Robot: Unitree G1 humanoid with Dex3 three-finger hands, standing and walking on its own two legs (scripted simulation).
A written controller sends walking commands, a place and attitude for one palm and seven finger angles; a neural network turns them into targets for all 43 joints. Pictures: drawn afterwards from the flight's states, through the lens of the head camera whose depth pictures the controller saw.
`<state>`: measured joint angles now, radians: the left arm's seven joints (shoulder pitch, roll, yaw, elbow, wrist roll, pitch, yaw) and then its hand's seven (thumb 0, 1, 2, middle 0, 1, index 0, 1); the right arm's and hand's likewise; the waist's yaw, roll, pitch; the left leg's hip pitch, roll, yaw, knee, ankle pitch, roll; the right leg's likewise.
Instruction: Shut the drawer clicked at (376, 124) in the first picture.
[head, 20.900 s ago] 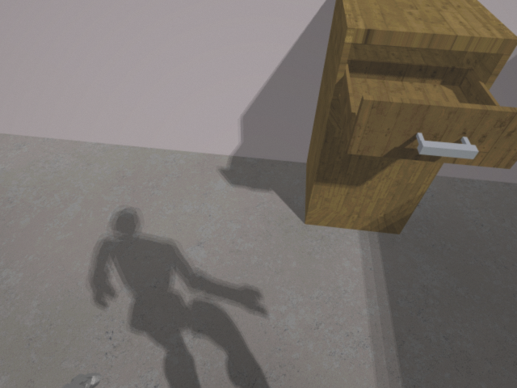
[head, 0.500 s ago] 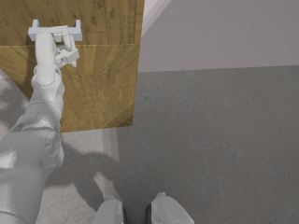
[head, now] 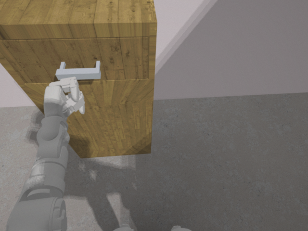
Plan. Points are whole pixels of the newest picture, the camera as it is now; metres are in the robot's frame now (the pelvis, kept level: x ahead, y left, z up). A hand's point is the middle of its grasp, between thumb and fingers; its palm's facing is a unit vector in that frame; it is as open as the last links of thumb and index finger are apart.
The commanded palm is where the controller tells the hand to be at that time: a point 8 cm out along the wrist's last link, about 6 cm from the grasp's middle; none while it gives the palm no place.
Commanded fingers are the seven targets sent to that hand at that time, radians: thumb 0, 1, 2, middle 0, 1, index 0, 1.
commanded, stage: draw the hand back to the body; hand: left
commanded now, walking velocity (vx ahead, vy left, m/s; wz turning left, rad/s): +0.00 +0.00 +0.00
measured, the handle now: (79, 69) +0.56 +0.21 +0.06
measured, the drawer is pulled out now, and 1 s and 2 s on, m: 0.00 0.00 0.00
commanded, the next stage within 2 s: step back with the hand held close in 1.20 s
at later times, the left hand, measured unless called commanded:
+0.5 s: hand (43, 142) +0.29 +0.21 +0.14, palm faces +0.19 -0.96 -0.21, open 3.3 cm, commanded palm +0.24 +0.26 +0.16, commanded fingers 0.00 0.90 0.90 -1.40 -1.60 -1.40 -1.60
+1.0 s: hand out of the picture +0.18 +0.24 +0.20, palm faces +0.38 -0.84 -0.38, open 3.2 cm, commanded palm +0.12 +0.29 +0.22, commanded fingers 0.00 0.90 0.90 -1.40 -1.60 -1.40 -1.60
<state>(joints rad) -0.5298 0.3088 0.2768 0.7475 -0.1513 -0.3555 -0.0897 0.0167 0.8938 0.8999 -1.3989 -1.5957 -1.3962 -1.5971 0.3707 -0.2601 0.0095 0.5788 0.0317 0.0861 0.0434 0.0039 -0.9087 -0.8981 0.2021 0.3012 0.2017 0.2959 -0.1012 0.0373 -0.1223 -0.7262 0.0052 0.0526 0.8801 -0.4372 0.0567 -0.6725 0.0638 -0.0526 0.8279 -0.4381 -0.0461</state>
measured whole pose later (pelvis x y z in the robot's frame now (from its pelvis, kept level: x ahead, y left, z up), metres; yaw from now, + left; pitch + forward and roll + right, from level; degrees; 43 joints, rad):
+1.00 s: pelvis +0.00 +0.01 +0.05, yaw +2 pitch -4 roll -1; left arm 0.51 0.34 0.26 -0.43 -0.09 -0.10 0.09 0.02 0.89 0.90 -1.40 -1.59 -1.40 -1.60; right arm 0.22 -0.24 0.03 0.59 0.02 -0.06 -0.03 0.01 -0.91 -0.90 0.20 0.30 0.20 0.30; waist 0.04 0.08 0.00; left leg -0.12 -0.04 0.04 0.43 -0.25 0.06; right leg -0.07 0.03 -0.04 0.39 -0.26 -0.03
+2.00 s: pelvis -0.07 +0.02 +0.03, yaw +1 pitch +0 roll -2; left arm 0.62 0.39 0.38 -0.60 -0.03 -0.21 0.12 0.01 0.88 0.90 -1.41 -1.59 -1.40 -1.60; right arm 0.19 -0.22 0.01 0.51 0.01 -0.04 -0.06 0.01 -0.90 -0.90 0.20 0.30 0.20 0.30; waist 0.01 0.02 0.05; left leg -0.37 -0.04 0.07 0.57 -0.21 0.10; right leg -0.33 0.02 -0.03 0.55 -0.23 0.00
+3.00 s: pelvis -0.23 +0.03 +0.03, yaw -1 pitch +1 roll -4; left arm 0.62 0.50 0.39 -0.68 -0.09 -0.28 0.10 0.01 0.88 0.90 -1.41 -1.59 -1.40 -1.60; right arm 0.16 -0.15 0.03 0.63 -0.03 -0.08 -0.02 0.01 -0.90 -0.90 0.21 0.30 0.21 0.30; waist 0.00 0.00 -0.01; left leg -0.55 0.00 0.02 0.53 -0.12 -0.01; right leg -0.08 0.07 -0.04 0.40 -0.34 -0.02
